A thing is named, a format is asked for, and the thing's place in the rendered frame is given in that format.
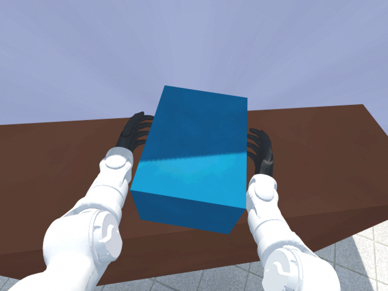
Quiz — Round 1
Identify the right robot upper arm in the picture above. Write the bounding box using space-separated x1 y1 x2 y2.
262 247 341 291

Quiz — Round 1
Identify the carton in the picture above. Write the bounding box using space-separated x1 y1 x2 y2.
130 85 247 234

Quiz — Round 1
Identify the right robot forearm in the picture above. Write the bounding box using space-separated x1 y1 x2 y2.
246 174 320 268

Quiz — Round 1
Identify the right robot hand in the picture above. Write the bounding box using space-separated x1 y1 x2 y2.
247 128 273 177

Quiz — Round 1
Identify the pedestal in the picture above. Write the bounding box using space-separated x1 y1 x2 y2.
0 104 388 286

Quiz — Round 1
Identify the left robot upper arm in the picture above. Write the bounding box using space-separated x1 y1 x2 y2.
8 210 122 291

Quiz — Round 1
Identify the left robot forearm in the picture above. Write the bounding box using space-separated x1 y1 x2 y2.
43 147 133 264

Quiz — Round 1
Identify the left robot hand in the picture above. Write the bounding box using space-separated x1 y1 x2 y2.
115 112 154 154

